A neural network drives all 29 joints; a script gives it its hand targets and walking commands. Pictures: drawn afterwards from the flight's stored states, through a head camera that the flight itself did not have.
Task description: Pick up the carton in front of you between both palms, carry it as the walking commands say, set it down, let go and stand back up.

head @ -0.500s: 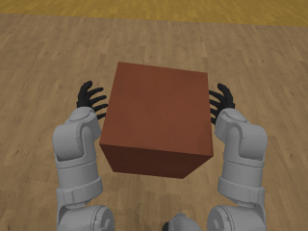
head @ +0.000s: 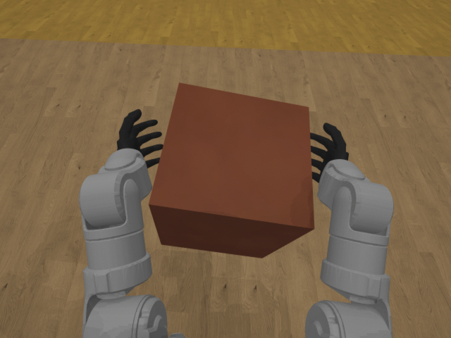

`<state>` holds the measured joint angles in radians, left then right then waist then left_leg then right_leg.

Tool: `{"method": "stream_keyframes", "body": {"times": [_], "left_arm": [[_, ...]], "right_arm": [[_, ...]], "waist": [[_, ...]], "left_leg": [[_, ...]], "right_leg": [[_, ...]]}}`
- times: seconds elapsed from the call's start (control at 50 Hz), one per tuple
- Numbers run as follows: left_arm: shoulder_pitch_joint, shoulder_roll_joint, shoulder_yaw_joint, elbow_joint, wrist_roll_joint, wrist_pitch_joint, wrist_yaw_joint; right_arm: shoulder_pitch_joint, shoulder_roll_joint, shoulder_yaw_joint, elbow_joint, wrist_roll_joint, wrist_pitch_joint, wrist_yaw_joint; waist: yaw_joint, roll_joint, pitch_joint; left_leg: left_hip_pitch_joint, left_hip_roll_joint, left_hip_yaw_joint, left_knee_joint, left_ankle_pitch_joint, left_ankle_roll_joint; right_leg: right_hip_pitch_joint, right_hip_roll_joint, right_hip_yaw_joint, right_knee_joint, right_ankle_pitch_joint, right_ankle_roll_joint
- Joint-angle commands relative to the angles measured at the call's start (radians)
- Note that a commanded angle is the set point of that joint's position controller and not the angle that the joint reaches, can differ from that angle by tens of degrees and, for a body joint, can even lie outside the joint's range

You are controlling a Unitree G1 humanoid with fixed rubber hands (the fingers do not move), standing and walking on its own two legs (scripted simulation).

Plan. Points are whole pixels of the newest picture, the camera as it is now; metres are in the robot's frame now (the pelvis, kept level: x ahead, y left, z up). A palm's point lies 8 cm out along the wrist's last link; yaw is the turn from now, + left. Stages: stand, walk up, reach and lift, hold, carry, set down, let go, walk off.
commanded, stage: carry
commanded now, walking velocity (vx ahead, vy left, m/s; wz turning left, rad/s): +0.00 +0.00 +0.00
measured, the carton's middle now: (226, 183) +0.38 +0.00 +0.08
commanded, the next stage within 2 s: none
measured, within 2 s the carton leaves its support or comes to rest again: neither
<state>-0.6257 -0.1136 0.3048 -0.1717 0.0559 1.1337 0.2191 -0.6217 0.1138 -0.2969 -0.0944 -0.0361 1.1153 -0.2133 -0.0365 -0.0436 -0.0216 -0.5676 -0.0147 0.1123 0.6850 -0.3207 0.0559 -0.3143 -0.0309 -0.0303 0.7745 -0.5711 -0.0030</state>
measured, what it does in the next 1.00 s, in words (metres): walks ahead: right foot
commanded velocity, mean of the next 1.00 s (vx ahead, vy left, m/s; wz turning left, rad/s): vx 0.00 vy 0.00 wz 0.00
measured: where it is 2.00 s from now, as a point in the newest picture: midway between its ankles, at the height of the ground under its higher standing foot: outside the picture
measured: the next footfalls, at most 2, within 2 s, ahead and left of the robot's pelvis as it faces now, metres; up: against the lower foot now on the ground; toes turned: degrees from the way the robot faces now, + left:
right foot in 0.12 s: +0.06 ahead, -0.10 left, -0.01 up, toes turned -2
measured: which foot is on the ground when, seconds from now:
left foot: down 0.00-1.00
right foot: up 0.00-0.10, down 0.12-1.00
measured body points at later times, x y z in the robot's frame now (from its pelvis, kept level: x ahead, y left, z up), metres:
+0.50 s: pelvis +0.10 +0.01 +0.02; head +0.09 +0.01 +0.47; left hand +0.46 +0.16 +0.15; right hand +0.45 -0.15 +0.14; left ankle +0.10 +0.09 -0.71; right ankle +0.02 -0.10 -0.72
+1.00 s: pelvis +0.11 +0.01 +0.02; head +0.08 +0.01 +0.47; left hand +0.45 +0.15 +0.14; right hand +0.44 -0.16 +0.13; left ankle +0.10 +0.09 -0.71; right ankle +0.02 -0.10 -0.72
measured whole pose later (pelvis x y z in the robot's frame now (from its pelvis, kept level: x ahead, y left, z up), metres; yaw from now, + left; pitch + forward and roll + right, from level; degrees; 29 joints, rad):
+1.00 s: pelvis +0.11 +0.01 +0.02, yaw -2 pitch +2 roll +1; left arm -0.49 -0.17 0.31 0.00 0.11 1.04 0.19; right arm -0.50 0.13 -0.30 0.08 -0.11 1.01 -0.20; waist 0.00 -0.03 -0.11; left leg -0.30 -0.03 0.13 0.58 -0.46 0.05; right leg -0.11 -0.02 0.00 0.45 -0.51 0.00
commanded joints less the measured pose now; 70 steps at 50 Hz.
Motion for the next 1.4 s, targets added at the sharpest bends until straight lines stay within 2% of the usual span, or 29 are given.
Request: {"method": "stream_keyframes", "body": {"times": [0.0, 0.06, 0.1, 0.14, 0.18, 0.22, 0.26, 0.3, 0.34, 0.36, 0.48, 0.52, 0.54, 0.58, 0.62, 0.72, 0.74, 0.78, 0.8, 0.86, 0.92, 0.98, 1.0, 1.02, 1.14, 1.2, 1.28, 1.34, 1.38], "left_arm": [[-0.484, -0.651, -0.505, 0.039, -0.148, 0.027, -0.020], [-0.534, -0.742, -0.521, 0.014, -0.170, 0.006, -0.037], [-0.520, -0.735, -0.522, 0.051, -0.155, -0.005, -0.027], [-0.490, -0.685, -0.519, 0.083, -0.121, -0.001, -0.022], [-0.530, -0.708, -0.544, 0.029, -0.180, -0.002, -0.019], [-0.519, -0.685, -0.533, 0.063, -0.142, 0.008, -0.013], [-0.537, -0.702, -0.541, 0.058, -0.166, 0.018, -0.009], [-0.569, -0.709, -0.534, 0.050, -0.179, 0.012, -0.012], [-0.590, -0.705, -0.540, 0.090, -0.176, 0.008, -0.015], [-0.543, -0.698, -0.518, 0.147, -0.153, 0.011, -0.018], [-0.549, -0.853, -0.535, 0.200, -0.127, -0.031, -0.042], [-0.543, -0.859, -0.539, 0.215, -0.109, -0.053, -0.048], [-0.520, -0.847, -0.529, 0.212, -0.116, -0.064, -0.044], [-0.492, -0.818, -0.527, 0.234, -0.094, -0.082, -0.042], [-0.479, -0.822, -0.551, 0.172, -0.084, -0.097, -0.034], [-0.462, -0.816, -0.572, 0.172, -0.102, -0.099, -0.028], [-0.444, -0.782, -0.542, 0.163, -0.067, -0.102, -0.030], [-0.469, -0.820, -0.573, 0.146, -0.089, -0.106, -0.033], [-0.422, -0.806, -0.550, 0.194, -0.078, -0.099, -0.033], [-0.425, -0.801, -0.548, 0.191, -0.083, -0.104, -0.032], [-0.398, -0.792, -0.551, 0.177, -0.080, -0.108, -0.031], [-0.402, -0.792, -0.557, 0.175, -0.097, -0.104, -0.034], [-0.418, -0.779, -0.545, 0.189, -0.091, -0.106, -0.033], [-0.415, -0.777, -0.552, 0.216, -0.097, -0.098, -0.033], [-0.431, -0.811, -0.518, 0.262, -0.085, -0.102, -0.032], [-0.449, -0.803, -0.520, 0.215, -0.086, -0.107, -0.029], [-0.438, -0.784, -0.526, 0.210, -0.098, -0.107, -0.029], [-0.460, -0.792, -0.526, 0.223, -0.084, -0.094, -0.026], [-0.397, -0.777, -0.515, 0.246, -0.083, -0.103, -0.022]], "right_arm": [[-0.566, 0.682, 0.572, -0.060, 0.191, 0.030, 0.007], [-0.663, 0.756, 0.596, -0.149, 0.222, 0.001, 0.019], [-0.634, 0.719, 0.608, -0.125, 0.208, -0.002, 0.022], [-0.639, 0.718, 0.611, -0.103, 0.192, 0.000, 0.018], [-0.622, 0.724, 0.583, -0.093, 0.198, 0.008, 0.001], [-0.631, 0.686, 0.550, -0.064, 0.179, 0.009, 0.007], [-0.594, 0.684, 0.548, -0.011, 0.201, 0.021, 0.008], [-0.590, 0.725, 0.525, -0.005, 0.177, 0.018, 0.006], [-0.544, 0.702, 0.472, 0.109, 0.135, 0.022, -0.002], [-0.537, 0.717, 0.478, 0.132, 0.126, 0.027, 0.000], [-0.570, 0.842, 0.529, 0.125, 0.116, -0.022, 0.026], [-0.708, 0.891, 0.570, 0.057, 0.157, -0.055, 0.030], [-0.605, 0.876, 0.561, 0.127, 0.151, -0.057, 0.030], [-0.589, 0.845, 0.550, 0.134, 0.121, -0.072, 0.030], [-0.613, 0.863, 0.562, 0.078, 0.145, -0.095, 0.026], [-0.519, 0.839, 0.554, 0.126, 0.140, -0.095, 0.021], [-0.555, 0.853, 0.585, 0.094, 0.150, -0.102, 0.026], [-0.512, 0.848, 0.585, 0.132, 0.149, -0.100, 0.028], [-0.552, 0.834, 0.590, 0.068, 0.152, -0.109, 0.027], [-0.572, 0.855, 0.603, 0.064, 0.159, -0.106, 0.018], [-0.526, 0.836, 0.572, 0.087, 0.143, -0.109, 0.016], [-0.462, 0.815, 0.559, 0.113, 0.134, -0.099, 0.020], [-0.515, 0.830, 0.569, 0.116, 0.136, -0.102, 0.019], [-0.502, 0.817, 0.546, 0.112, 0.118, -0.105, 0.015], [-0.542, 0.816, 0.534, 0.117, 0.106, -0.100, 0.009], [-0.576, 0.862, 0.553, 0.122, 0.144, -0.104, 0.019], [-0.511, 0.806, 0.543, 0.160, 0.113, -0.094, 0.007], [-0.544, 0.838, 0.527, 0.150, 0.116, -0.089, 0.005], [-0.585, 0.851, 0.563, 0.112, 0.149, -0.098, 0.006]], "waist": [[0.000, 0.158, -0.587], [0.028, 0.189, -0.579], [0.044, 0.126, -0.534], [0.056, -0.086, -0.489], [0.054, -0.092, -0.501], [0.036, -0.002, -0.485], [0.033, 0.103, -0.526], [0.036, -0.002, -0.522], [0.042, 0.109, -0.456], [0.053, 0.050, -0.435], [0.044, 0.009, -0.483], [0.050, -0.061, -0.453], [0.060, -0.003, -0.468], [0.047, -0.039, -0.450], [0.039, 0.044, -0.448], [0.044, 0.074, -0.425], [0.029, -0.021, -0.404], [0.045, 0.064, -0.452], [0.047, 0.002, -0.447], [0.036, -0.015, -0.466], [0.046, 0.125, -0.441], [0.035, 0.030, -0.397], [0.037, -0.035, -0.382], [0.030, 0.021, -0.404], [0.052, -0.005, -0.320], [0.047, 0.057, -0.362], [0.049, -0.039, -0.336], [0.028, 0.047, -0.417], [0.031, -0.001, -0.381]], "left_leg": [[0.682, 0.321, -0.449, -0.192, 0.862, 0.199], [0.568, 0.235, -0.241, -0.148, 0.587, 0.096], [0.421, 0.171, -0.147, -0.130, 0.398, 0.046], [0.327, 0.088, -0.107, -0.114, 0.270, 0.015], [0.362, 0.072, -0.089, -0.082, 0.240, 0.019], [0.426, 0.092, -0.106, -0.063, 0.469, 0.035], [0.531, 0.153, -0.153, -0.054, 0.633, 0.060], [0.519, 0.151, -0.157, -0.062, 0.591, 0.061], [0.502, 0.139, -0.140, -0.072, 0.529, 0.055], [0.488, 0.131, -0.129, -0.082, 0.473, 0.045], [0.504, 0.132, -0.158, -0.095, 0.444, 0.048], [0.484, 0.105, -0.129, -0.073, 0.438, 0.047], [0.441, 0.106, -0.110, -0.063, 0.310, 0.044], [0.445, 0.082, -0.089, -0.062, 0.308, 0.035], [0.493, 0.097, -0.117, -0.092, 0.380, 0.042], [0.511, 0.134, -0.130, -0.109, 0.472, 0.045], [0.471, 0.118, -0.129, -0.106, 0.423, 0.045], [0.479, 0.131, -0.150, -0.116, 0.363, 0.047], [0.493, 0.124, -0.133, -0.114, 0.373, 0.055], [0.532, 0.134, -0.141, -0.113, 0.424, 0.057], [0.558, 0.115, -0.121, -0.129, 0.419, 0.048], [0.501, 0.131, -0.134, -0.165, 0.312, 0.040], [0.504, 0.127, -0.119, -0.133, 0.394, 0.044], [0.498, 0.130, -0.124, -0.127, 0.391, 0.045], [0.458, 0.139, -0.136, -0.179, 0.292, 0.038], [0.485, 0.115, -0.125, -0.180, 0.274, 0.041], [0.455, 0.129, -0.112, -0.140, 0.289, 0.037], [0.484, 0.101, -0.102, -0.140, 0.215, 0.037], [0.470, 0.108, -0.109, -0.148, 0.256, 0.030]], "right_leg": [[-0.143, 0.024, 0.051, 0.027, -0.088, 0.012], [0.042, 0.039, -0.001, -0.349, 0.176, 0.013], [0.207, -0.033, 0.061, -0.396, 0.361, -0.002], [0.271, -0.102, 0.104, -0.269, 0.746, -0.041], [0.270, -0.103, 0.110, -0.266, 0.814, -0.034], [0.216, -0.089, 0.069, -0.204, 0.807, -0.025], [0.143, -0.065, 0.046, -0.198, 0.600, -0.013], [0.166, -0.058, 0.039, -0.220, 0.576, -0.013], [0.127, -0.063, 0.058, -0.269, 0.528, -0.025], [0.132, -0.057, 0.059, -0.274, 0.511, -0.019], [0.199, -0.047, 0.053, -0.285, 0.507, -0.012], [0.199, -0.070, 0.058, -0.268, 0.693, -0.017], [0.224, -0.085, 0.066, -0.303, 0.663, -0.031], [0.241, -0.101, 0.074, -0.280, 0.836, -0.026], [0.214, -0.106, 0.078, -0.287, 0.715, -0.020], [0.197, -0.070, 0.038, -0.308, 0.554, -0.015], [0.193, -0.068, 0.049, -0.313, 0.601, -0.014], [0.234, -0.053, 0.047, -0.304, 0.476, -0.020], [0.190, -0.068, 0.063, -0.313, 0.544, -0.019], [0.222, -0.058, 0.046, -0.306, 0.519, -0.029], [0.180, -0.075, 0.080, -0.327, 0.539, -0.033], [0.183, -0.070, 0.070, -0.363, 0.413, -0.021], [0.187, -0.060, 0.059, -0.346, 0.536, -0.019], [0.219, -0.082, 0.060, -0.336, 0.576, -0.029], [0.161, -0.089, 0.074, -0.371, 0.457, -0.031], [0.158, -0.079, 0.066, -0.377, 0.419, -0.031], [0.157, -0.073, 0.080, -0.370, 0.515, -0.037], [0.205, -0.092, 0.094, -0.370, 0.521, -0.033], [0.188, -0.084, 0.075, -0.361, 0.532, -0.035]]}}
